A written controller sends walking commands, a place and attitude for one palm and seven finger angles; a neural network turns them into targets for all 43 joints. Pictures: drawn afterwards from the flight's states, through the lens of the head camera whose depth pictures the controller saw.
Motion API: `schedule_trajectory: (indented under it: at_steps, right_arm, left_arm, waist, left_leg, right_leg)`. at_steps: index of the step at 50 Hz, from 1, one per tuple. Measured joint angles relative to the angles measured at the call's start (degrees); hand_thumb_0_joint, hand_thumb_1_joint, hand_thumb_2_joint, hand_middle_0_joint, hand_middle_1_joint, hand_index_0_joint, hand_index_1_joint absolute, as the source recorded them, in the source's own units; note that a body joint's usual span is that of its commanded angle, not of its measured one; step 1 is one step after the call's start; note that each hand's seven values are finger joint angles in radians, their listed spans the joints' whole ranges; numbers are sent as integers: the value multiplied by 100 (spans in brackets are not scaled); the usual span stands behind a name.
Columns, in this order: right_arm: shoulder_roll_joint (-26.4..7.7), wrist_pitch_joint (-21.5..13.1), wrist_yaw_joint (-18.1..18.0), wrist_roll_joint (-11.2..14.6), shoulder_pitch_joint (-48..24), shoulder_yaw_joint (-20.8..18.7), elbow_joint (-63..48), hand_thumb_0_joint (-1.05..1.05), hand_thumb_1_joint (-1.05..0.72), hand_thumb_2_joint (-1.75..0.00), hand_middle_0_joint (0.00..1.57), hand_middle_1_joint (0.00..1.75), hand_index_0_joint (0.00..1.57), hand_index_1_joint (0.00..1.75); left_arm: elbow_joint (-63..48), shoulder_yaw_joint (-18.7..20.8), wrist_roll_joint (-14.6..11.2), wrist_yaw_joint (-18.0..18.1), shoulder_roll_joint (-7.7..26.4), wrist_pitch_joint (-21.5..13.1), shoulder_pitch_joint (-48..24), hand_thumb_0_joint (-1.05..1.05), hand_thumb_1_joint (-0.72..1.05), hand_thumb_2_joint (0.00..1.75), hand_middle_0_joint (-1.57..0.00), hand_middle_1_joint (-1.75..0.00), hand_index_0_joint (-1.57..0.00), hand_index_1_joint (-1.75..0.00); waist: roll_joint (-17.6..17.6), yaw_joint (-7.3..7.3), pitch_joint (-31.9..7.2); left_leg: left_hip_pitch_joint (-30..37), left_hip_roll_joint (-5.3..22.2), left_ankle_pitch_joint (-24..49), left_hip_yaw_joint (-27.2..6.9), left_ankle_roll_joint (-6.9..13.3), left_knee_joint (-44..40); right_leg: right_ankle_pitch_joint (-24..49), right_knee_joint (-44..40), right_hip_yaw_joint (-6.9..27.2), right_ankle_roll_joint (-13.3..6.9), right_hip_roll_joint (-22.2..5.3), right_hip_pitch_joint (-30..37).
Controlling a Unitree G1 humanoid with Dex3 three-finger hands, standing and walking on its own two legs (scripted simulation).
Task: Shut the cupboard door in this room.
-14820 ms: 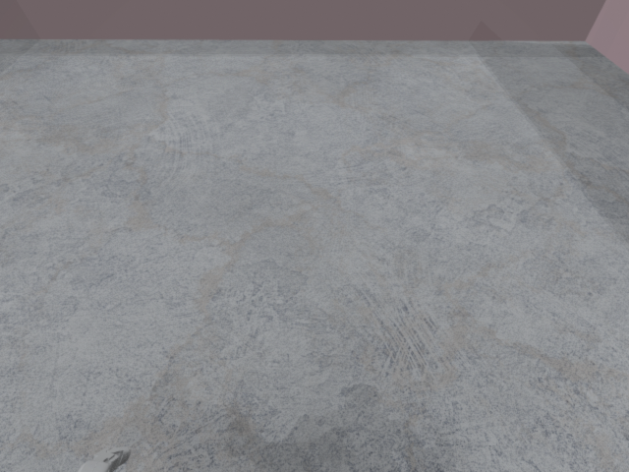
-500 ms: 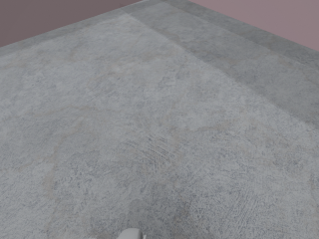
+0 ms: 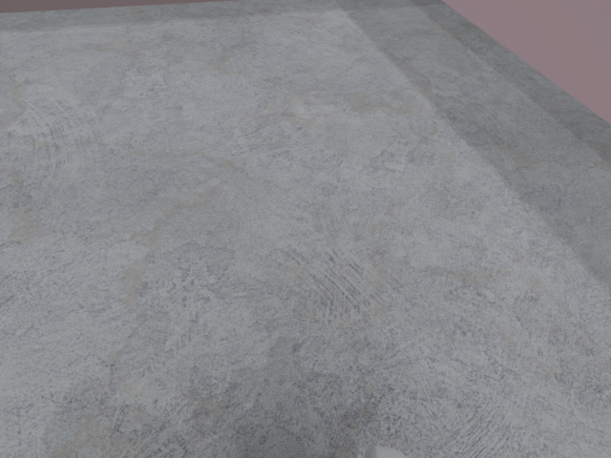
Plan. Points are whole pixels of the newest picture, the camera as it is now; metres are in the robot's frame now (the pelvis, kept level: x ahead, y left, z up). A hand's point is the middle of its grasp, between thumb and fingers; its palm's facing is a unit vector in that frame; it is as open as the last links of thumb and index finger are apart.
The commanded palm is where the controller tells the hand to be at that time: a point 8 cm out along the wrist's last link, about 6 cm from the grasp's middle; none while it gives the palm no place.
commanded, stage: turn or walk to find it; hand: left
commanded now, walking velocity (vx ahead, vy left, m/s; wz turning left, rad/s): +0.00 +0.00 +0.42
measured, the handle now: out of the picture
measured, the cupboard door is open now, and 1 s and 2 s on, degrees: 89 89 89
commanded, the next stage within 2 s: stand and wait in 1.00 s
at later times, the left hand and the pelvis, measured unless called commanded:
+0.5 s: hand out of the picture +0.02 +0.14 -0.15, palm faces +0.23 -0.93 -0.27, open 7.3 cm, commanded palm none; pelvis -0.03 -0.06 +0.00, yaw +14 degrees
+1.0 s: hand out of the picture -0.11 +0.20 -0.17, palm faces +0.47 -0.85 -0.25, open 7.3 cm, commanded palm none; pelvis -0.06 -0.02 +0.00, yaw +25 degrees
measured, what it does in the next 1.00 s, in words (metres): steps on the spot, turning left: right foot, then left foot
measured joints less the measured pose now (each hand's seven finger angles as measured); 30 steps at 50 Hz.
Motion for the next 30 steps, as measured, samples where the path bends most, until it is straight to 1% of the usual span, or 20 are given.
schedule_trajectory:
  at_steps: [4, 8, 11, 13, 14, 15, 16, 17, 18, 20, 21, 23, 26, 30]
  right_arm:
    - [41, 27, 18, -19, 186, -26, 25, 0, -90, -90, 20, 30, 20, 30]
    - [21, 74, 20, -53, 391, -76, 72, 0, -90, -90, 20, 30, 20, 30]
    - [-36, 126, 18, -67, 531, -127, 127, 0, -90, -90, 20, 30, 20, 30]
    - [-75, 157, 20, -48, 644, -164, 165, 0, -90, -90, 20, 30, 20, 30]
    - [-113, 170, 27, -24, 688, -188, 188, 0, -90, -90, 20, 30, 20, 30]
    - [-161, 200, 25, -9, 694, -222, 221, 0, -90, -90, 20, 30, 20, 30]
    - [-198, 241, 22, -10, 711, -256, 238, 0, -90, -90, 20, 30, 20, 30]
    - [-233, 284, 26, -22, 735, -286, 252, 0, -90, -90, 20, 30, 20, 30]
    - [-267, 323, 37, -34, 754, -314, 272, 1, -91, -90, 20, 30, 20, 30]
    - [-329, 368, 71, -56, 776, -356, 300, 1, -91, -90, 20, 30, 20, 30]
    - [-353, 371, 86, -61, 787, -369, 305, 1, -91, -90, 20, 30, 20, 30]
    - [-382, 369, 104, -64, 805, -377, 315, 1, -91, -90, 20, 30, 20, 30]
    - [-386, 382, 112, -58, 798, -368, 344, 0, -91, -90, 20, 30, 20, 30]
    - [-356, 397, 106, -36, 664, -322, 365, 0, -91, -90, 19, 30, 20, 30]
  left_arm:
    - [-117, -20, -4, 14, -61, 4, -203, 0, 91, 90, -20, -29, -20, -30]
    - [-235, -52, -25, 24, -167, -3, -414, 0, 91, 90, -20, -29, -20, -30]
    - [-338, -91, -51, 23, -262, -66, -526, 0, 91, 90, -20, -29, -20, -30]
    - [-413, -120, -61, 20, -308, -150, -537, 0, 91, 90, -20, -29, -20, -30]
    - [-432, -130, -43, 29, -345, -211, -527, 0, 91, 90, -20, -29, -20, -30]
    - [-433, -147, -16, 39, -406, -253, -521, 0, 91, 90, -20, -29, -20, -30]
    - [-447, -181, -4, 41, -451, -269, -488, 0, 91, 90, -20, -29, -20, -30]
    - [-453, -200, -1, 45, -498, -273, -437, 0, 91, 90, -20, -29, -20, -30]
    - [-451, -207, -2, 50, -540, -263, -377, 0, 91, 90, -20, -29, -20, -30]
    - [-419, -213, -7, 60, -600, -229, -261, 0, 91, 90, -20, -29, -20, -30]
    - [-393, -213, -6, 64, -620, -216, -213, 0, 91, 90, -20, -29, -21, -30]
    - [-345, -211, -1, 66, -643, -217, -125, 0, 91, 90, -20, -29, -21, -30]
    - [-291, -198, 18, 70, -651, -242, -4, 0, 91, 90, -20, -29, -21, -30]
    - [-228, -169, 62, 54, -598, -255, 125, 0, 91, 90, -20, -30, -21, -30]
  waist:
    - [34, -115, -42]
    - [142, -276, -39]
    - [260, -376, -34]
    - [304, -396, -72]
    - [361, -386, -83]
    - [456, -394, -49]
    - [498, -413, -36]
    - [521, -427, -47]
    - [532, -426, -64]
    - [547, -418, -88]
    - [553, -424, -94]
    - [543, -425, -97]
    - [471, -377, -94]
    - [329, -252, -44]
  left_leg:
    - [-29, -90, 85, -133, -11, -59]
    - [-165, -148, 121, -308, -74, 26]
    - [-340, -188, 112, -456, -167, 183]
    - [-512, -248, 51, -545, -257, 394]
    - [-625, -256, -22, -592, -309, 584]
    - [-767, -246, -445, -622, -348, 955]
    - [-958, -273, -899, -579, -372, 1490]
    - [-1162, -298, -1150, -519, -390, 2081]
    - [-1342, -294, -1225, -447, -408, 2647]
    - [-1595, -191, -1071, -306, -459, 3526]
    - [-1669, -116, -942, -263, -492, 3813]
    - [-1719, 30, -744, -222, -564, 4117]
    - [-1603, 211, -709, -189, -654, 4029]
    - [-1214, 355, -1045, -41, -704, 3152]
  right_leg:
    - [-3, -357, 66, 34, 48, 70]
    - [-188, -1061, 66, -6, 180, 309]
    - [-95, -1907, 34, -75, 316, 643]
    - [435, -2803, -18, -119, 367, 1018]
    - [630, -3088, -71, -314, 392, 1134]
    - [644, -3042, -145, -494, 422, 1130]
    - [598, -2974, -216, -605, 394, 1129]
    - [563, -2968, -288, -665, 346, 1156]
    - [559, -3014, -347, -688, 299, 1203]
    - [615, -3161, -447, -686, 229, 1308]
    - [649, -3228, -505, -681, 201, 1351]
    - [696, -3317, -623, -680, 144, 1410]
    - [710, -3353, -780, -675, 45, 1433]
    - [681, -3272, -964, -624, -121, 1381]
